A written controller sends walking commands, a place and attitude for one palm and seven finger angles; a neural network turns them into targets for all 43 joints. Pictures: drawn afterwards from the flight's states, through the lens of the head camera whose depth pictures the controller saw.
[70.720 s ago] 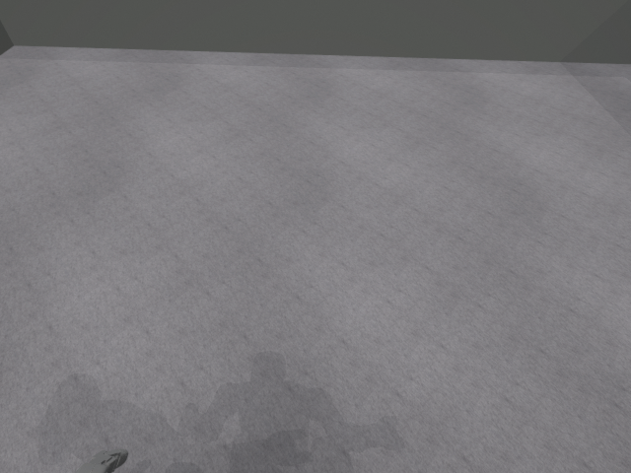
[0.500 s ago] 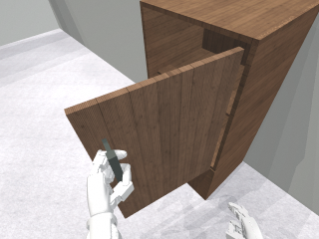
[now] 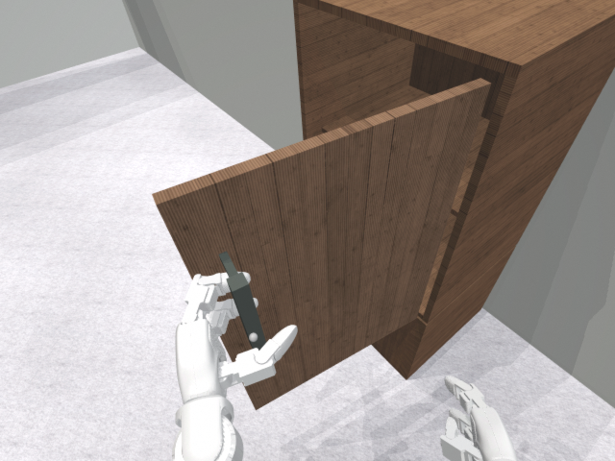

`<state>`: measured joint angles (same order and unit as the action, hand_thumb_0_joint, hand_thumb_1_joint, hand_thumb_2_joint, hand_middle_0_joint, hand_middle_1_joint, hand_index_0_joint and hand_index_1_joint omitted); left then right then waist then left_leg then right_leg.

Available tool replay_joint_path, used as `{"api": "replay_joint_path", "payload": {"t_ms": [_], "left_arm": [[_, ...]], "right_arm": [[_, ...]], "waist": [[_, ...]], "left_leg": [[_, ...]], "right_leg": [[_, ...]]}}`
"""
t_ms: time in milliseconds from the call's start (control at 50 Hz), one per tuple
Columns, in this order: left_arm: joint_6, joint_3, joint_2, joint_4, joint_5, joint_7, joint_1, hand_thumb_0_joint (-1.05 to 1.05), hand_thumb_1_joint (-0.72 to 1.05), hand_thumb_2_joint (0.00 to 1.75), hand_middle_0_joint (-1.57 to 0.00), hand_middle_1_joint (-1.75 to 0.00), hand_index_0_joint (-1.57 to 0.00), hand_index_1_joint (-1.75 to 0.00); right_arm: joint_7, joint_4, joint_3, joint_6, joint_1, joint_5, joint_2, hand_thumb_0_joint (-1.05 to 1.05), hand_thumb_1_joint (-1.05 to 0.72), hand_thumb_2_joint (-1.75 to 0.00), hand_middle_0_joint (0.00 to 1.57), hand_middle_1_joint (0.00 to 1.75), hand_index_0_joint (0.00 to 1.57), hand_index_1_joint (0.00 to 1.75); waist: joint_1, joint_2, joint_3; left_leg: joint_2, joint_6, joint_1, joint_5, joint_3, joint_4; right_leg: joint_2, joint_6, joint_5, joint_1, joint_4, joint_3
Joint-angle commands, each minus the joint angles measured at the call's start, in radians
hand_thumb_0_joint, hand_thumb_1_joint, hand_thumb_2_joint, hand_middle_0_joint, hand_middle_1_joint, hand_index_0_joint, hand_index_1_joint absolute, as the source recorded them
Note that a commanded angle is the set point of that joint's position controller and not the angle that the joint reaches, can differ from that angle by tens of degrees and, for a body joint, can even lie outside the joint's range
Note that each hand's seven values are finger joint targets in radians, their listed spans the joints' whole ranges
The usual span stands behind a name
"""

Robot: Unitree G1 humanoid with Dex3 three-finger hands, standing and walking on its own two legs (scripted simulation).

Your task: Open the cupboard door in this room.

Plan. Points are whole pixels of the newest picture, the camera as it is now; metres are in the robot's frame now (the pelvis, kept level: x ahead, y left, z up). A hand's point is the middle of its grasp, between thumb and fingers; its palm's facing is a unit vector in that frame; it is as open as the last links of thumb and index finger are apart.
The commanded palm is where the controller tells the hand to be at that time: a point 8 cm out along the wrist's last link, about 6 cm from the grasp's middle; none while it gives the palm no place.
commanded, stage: open thumb and fingers to let go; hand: left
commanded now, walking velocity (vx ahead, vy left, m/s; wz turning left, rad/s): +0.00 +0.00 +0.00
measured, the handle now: (243, 304) +0.29 +0.10 +0.08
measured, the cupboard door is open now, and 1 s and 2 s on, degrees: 80 79 79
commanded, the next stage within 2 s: slide the hand sideways off the handle in 0.44 s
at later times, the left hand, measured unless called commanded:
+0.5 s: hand (245, 324) +0.26 +0.09 +0.09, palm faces +0.21 -0.98 +0.00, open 15.5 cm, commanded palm +0.21 +0.12 +0.08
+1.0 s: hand (241, 364) +0.21 +0.09 +0.08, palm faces -0.17 -0.99 +0.00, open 16.4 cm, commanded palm +0.18 +0.15 +0.08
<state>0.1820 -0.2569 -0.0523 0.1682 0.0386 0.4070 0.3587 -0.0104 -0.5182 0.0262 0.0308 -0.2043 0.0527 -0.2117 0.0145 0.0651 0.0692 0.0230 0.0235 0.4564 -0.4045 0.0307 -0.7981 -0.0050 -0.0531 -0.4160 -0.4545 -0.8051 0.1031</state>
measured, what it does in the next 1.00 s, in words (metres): stands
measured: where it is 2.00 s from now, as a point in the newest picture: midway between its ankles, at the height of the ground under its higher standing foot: outside the picture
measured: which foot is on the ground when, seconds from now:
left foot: down 0.00-1.00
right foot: down 0.00-1.00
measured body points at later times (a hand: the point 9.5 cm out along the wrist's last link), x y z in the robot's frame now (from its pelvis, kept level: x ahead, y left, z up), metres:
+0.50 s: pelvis +0.00 +0.04 +0.00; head +0.01 +0.02 +0.45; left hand +0.24 +0.14 +0.09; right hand +0.18 -0.17 -0.09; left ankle +0.01 +0.15 -0.71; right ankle +0.00 -0.08 -0.71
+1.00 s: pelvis +0.00 +0.04 -0.01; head +0.02 +0.03 +0.44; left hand +0.22 +0.14 +0.09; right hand +0.19 -0.17 -0.08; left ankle +0.01 +0.15 -0.71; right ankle +0.00 -0.08 -0.71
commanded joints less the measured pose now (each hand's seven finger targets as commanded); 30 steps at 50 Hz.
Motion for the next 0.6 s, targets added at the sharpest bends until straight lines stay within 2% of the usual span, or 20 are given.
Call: {"api": "replay_joint_path", "payload": {"t_ms": [0, 20, 40, 60, 100, 160, 180, 220, 260, 300, 320, 380, 400, 440, 460, 520, 540, 560, 580], "left_arm": [[0.053, -0.014, -0.047, 0.222, 0.006, -0.012, -0.145, 0.00, -0.50, 0.30, -0.30, -1.20, -0.30, -1.20], [0.051, -0.015, -0.055, 0.224, 0.005, -0.008, -0.143, 0.00, -0.50, 0.30, -0.30, -1.20, -0.30, -1.20], [0.050, -0.016, -0.056, 0.222, 0.009, -0.001, -0.154, 0.00, -0.50, 0.30, -0.30, -1.20, -0.30, -1.20], [0.046, -0.023, -0.059, 0.222, 0.016, 0.007, -0.156, 0.00, -0.50, 0.30, -0.29, -1.15, -0.29, -1.15], [0.042, -0.044, -0.085, 0.210, 0.020, 0.025, -0.187, 0.00, -0.50, 0.30, -0.27, -1.05, -0.27, -1.05], [0.028, -0.054, -0.097, 0.210, 0.030, 0.048, -0.168, 0.00, -0.50, 0.30, -0.25, -0.90, -0.25, -0.90], [0.022, -0.055, -0.103, 0.205, 0.031, 0.055, -0.173, 0.00, -0.50, 0.30, -0.24, -0.85, -0.24, -0.85], [0.011, -0.074, -0.119, 0.209, 0.036, 0.066, -0.213, 0.00, -0.50, 0.30, -0.22, -0.75, -0.22, -0.75], [0.000, -0.081, -0.124, 0.214, 0.040, 0.076, -0.203, 0.00, -0.50, 0.30, -0.21, -0.65, -0.21, -0.65], [-0.015, -0.115, -0.160, 0.221, 0.045, 0.085, -0.219, 0.00, -0.50, 0.30, -0.19, -0.55, -0.19, -0.55], [-0.022, -0.124, -0.170, 0.222, 0.047, 0.090, -0.232, 0.00, -0.50, 0.30, -0.18, -0.50, -0.18, -0.50], [-0.044, -0.117, -0.170, 0.231, 0.044, 0.098, -0.178, 0.00, -0.50, 0.30, -0.16, -0.35, -0.16, -0.35], [-0.049, -0.123, -0.173, 0.246, 0.041, 0.099, -0.181, 0.00, -0.50, 0.30, -0.15, -0.30, -0.15, -0.30], [-0.062, -0.126, -0.181, 0.247, 0.035, 0.101, -0.189, 0.00, -0.50, 0.30, -0.15, -0.30, -0.15, -0.30], [-0.065, -0.125, -0.175, 0.245, 0.037, 0.101, -0.191, 0.00, -0.50, 0.30, -0.15, -0.30, -0.15, -0.30], [-0.070, -0.159, -0.205, 0.265, 0.047, 0.107, -0.228, 0.00, -0.50, 0.30, -0.15, -0.30, -0.15, -0.30], [-0.038, -0.343, -0.082, 0.267, 0.148, -0.091, -0.247, 0.00, -0.50, 0.30, -0.15, -0.30, -0.15, -0.30], [-0.005, -0.264, -0.013, 0.323, 0.100, -0.202, -0.293, 0.00, -0.50, 0.30, -0.15, -0.30, -0.15, -0.30], [0.017, -0.246, 0.022, 0.321, 0.082, -0.271, -0.256, 0.00, -0.50, 0.30, -0.15, -0.30, -0.15, -0.30]], "right_arm": [[-0.007, 0.177, -0.028, 0.059, 0.116, -0.008, -0.058, 0.00, -0.90, -0.90, 0.20, 0.30, 0.20, 0.30], [-0.005, 0.180, -0.027, 0.059, 0.118, -0.009, -0.055, 0.00, -0.90, -0.90, 0.20, 0.30, 0.20, 0.30], [-0.004, 0.176, -0.028, 0.059, 0.113, -0.008, -0.056, 0.00, -0.90, -0.90, 0.20, 0.30, 0.20, 0.30], [0.000, 0.177, -0.029, 0.057, 0.113, -0.011, -0.058, 0.00, -0.90, -0.90, 0.20, 0.30, 0.20, 0.30], [0.004, 0.176, -0.026, 0.060, 0.115, -0.009, -0.058, 0.00, -0.90, -0.90, 0.20, 0.30, 0.20, 0.30], [0.013, 0.181, -0.027, 0.053, 0.117, -0.010, -0.061, 0.00, -0.90, -0.90, 0.20, 0.30, 0.20, 0.30], [0.015, 0.181, -0.026, 0.049, 0.118, -0.010, -0.060, 0.00, -0.90, -0.90, 0.20, 0.30, 0.20, 0.30], [0.019, 0.178, -0.026, 0.046, 0.121, -0.012, -0.060, 0.00, -0.90, -0.90, 0.20, 0.30, 0.20, 0.30], [0.023, 0.181, -0.028, 0.040, 0.124, -0.014, -0.064, 0.00, -0.90, -0.90, 0.20, 0.30, 0.20, 0.30], [0.030, 0.184, -0.027, 0.033, 0.132, -0.016, -0.061, 0.00, -0.90, -0.90, 0.20, 0.30, 0.20, 0.30], [0.033, 0.182, -0.027, 0.032, 0.130, -0.017, -0.061, 0.00, -0.90, -0.90, 0.20, 0.30, 0.20, 0.30], [0.038, 0.182, -0.030, 0.024, 0.134, -0.018, -0.059, 0.00, -0.90, -0.90, 0.20, 0.30, 0.20, 0.30], [0.042, 0.183, -0.028, 0.020, 0.136, -0.021, -0.058, 0.00, -0.90, -0.90, 0.20, 0.30, 0.20, 0.30], [0.045, 0.183, -0.028, 0.016, 0.139, -0.022, -0.057, 0.00, -0.90, -0.90, 0.20, 0.30, 0.20, 0.30], [0.044, 0.179, -0.028, 0.011, 0.143, -0.023, -0.060, 0.00, -0.90, -0.90, 0.20, 0.30, 0.20, 0.30], [0.049, 0.180, -0.027, 0.010, 0.144, -0.023, -0.057, 0.00, -0.90, -0.90, 0.20, 0.30, 0.20, 0.30], [0.056, 0.162, -0.031, 0.019, 0.070, -0.023, -0.102, 0.00, -0.90, -0.90, 0.20, 0.30, 0.20, 0.30], [0.046, 0.189, -0.041, 0.024, 0.054, -0.035, -0.096, 0.00, -0.90, -0.90, 0.20, 0.30, 0.20, 0.30], [0.036, 0.198, -0.036, 0.034, 0.054, -0.038, -0.089, 0.00, -0.90, -0.90, 0.20, 0.30, 0.20, 0.30]], "waist": [[-0.001, -0.167, 0.120], [0.004, -0.150, 0.126], [-0.001, -0.151, 0.128], [0.001, -0.124, 0.131], [-0.009, -0.140, 0.109], [0.001, -0.102, 0.116], [0.002, -0.110, 0.121], [-0.008, -0.106, 0.117], [0.001, -0.102, 0.130], [-0.003, -0.080, 0.127], [-0.006, -0.089, 0.133], [0.011, -0.090, 0.166], [0.009, -0.087, 0.162], [0.006, -0.110, 0.154], [0.005, -0.104, 0.142], [-0.006, -0.080, 0.141], [-0.109, -0.105, 0.059], [-0.075, -0.089, 0.143], [-0.053, -0.084, 0.173]], "left_leg": [[-0.052, -0.053, -0.032, 0.126, -0.025, 0.055], [-0.051, -0.052, -0.034, 0.130, -0.025, 0.059], [-0.049, -0.053, -0.040, 0.140, -0.025, 0.060], [-0.046, -0.051, -0.044, 0.139, -0.022, 0.065], [-0.043, -0.051, -0.037, 0.128, -0.018, 0.070], [-0.038, -0.046, -0.033, 0.143, -0.011, 0.079], [-0.034, -0.044, -0.029, 0.139, -0.009, 0.085], [-0.031, -0.044, -0.034, 0.141, -0.005, 0.083], [-0.026, -0.041, -0.034, 0.151, 0.003, 0.090], [-0.021, -0.038, -0.035, 0.157, 0.006, 0.093], [-0.019, -0.038, -0.039, 0.156, 0.010, 0.093], [-0.015, -0.035, -0.049, 0.199, 0.007, 0.095], [-0.015, -0.034, -0.047, 0.204, 0.008, 0.094], [-0.015, -0.034, -0.043, 0.203, 0.006, 0.092], [-0.012, -0.032, -0.043, 0.204, 0.013, 0.094], [-0.010, -0.033, -0.047, 0.198, 0.019, 0.092], [-0.015, -0.055, -0.068, 0.195, 0.014, 0.073], [-0.020, -0.059, -0.064, 0.203, 0.010, 0.070], [-0.026, -0.064, -0.065, 0.219, 0.002, 0.064]], "right_leg": [[-0.042, 0.042, 0.135, 0.054, 0.224, -0.131], [-0.038, 0.040, 0.145, 0.055, 0.213, -0.120], [-0.034, 0.038, 0.165, 0.051, 0.202, -0.108], [-0.025, 0.033, 0.161, 0.046, 0.186, -0.091], [-0.021, 0.034, 0.146, 0.024, 0.175, -0.074], [-0.010, 0.025, 0.164, 0.026, 0.145, -0.052], [-0.007, 0.024, 0.157, 0.025, 0.136, -0.043], [-0.005, 0.023, 0.153, 0.013, 0.132, -0.039], [0.002, 0.017, 0.152, 0.019, 0.119, -0.031], [0.004, 0.015, 0.153, 0.008, 0.104, -0.021], [0.005, 0.015, 0.150, 0.005, 0.102, -0.018], [0.009, 0.011, 0.192, 0.032, 0.091, -0.013], [0.010, 0.009, 0.197, 0.032, 0.089, -0.013], [0.011, 0.012, 0.202, 0.036, 0.094, -0.010], [0.012, 0.009, 0.195, 0.031, 0.095, -0.010], [0.012, 0.009, 0.181, 0.013, 0.086, -0.008], [0.002, 0.015, 0.234, -0.039, 0.100, -0.054], [-0.002, 0.009, 0.267, 0.001, 0.084, -0.052], [-0.004, 0.010, 0.300, 0.027, 0.075, -0.059]]}}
